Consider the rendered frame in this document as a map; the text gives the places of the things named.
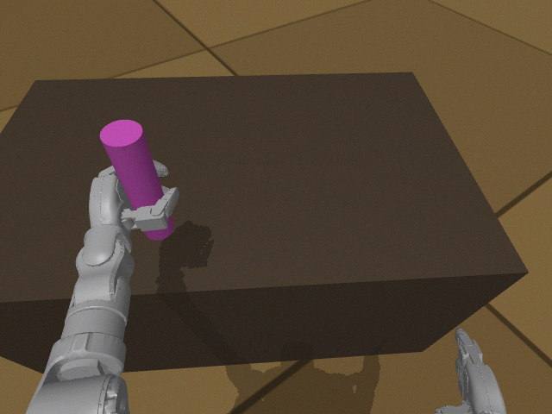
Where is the left robot hand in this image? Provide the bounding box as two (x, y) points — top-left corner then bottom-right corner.
(89, 160), (179, 236)

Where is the left robot arm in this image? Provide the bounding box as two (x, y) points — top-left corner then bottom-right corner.
(25, 225), (135, 414)

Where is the right robot hand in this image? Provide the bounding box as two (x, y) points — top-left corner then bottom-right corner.
(436, 328), (506, 414)

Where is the can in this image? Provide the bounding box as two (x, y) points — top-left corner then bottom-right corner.
(100, 120), (174, 241)

